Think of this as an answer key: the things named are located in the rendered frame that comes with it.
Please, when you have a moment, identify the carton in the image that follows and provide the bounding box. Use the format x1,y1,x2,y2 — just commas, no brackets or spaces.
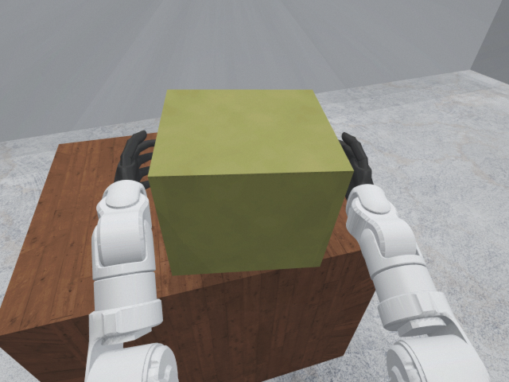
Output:
148,89,354,276

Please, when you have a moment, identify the right robot hand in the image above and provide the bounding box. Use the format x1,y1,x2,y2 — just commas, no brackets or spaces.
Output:
338,132,374,200

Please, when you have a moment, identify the left robot forearm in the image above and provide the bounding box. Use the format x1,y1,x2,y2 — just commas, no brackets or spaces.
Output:
84,180,163,382

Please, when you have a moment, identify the left robot hand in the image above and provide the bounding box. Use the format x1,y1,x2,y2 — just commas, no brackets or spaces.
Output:
114,131,156,189

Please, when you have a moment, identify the right robot forearm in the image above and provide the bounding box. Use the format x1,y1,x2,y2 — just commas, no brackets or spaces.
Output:
346,184,491,382

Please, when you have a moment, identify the robot left upper arm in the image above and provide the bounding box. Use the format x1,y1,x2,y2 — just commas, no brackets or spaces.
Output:
87,343,179,382

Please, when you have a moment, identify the pedestal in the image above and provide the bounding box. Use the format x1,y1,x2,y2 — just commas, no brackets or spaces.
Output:
0,133,375,382

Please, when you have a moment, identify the robot right upper arm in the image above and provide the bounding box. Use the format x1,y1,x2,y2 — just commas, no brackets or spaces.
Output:
387,334,489,382

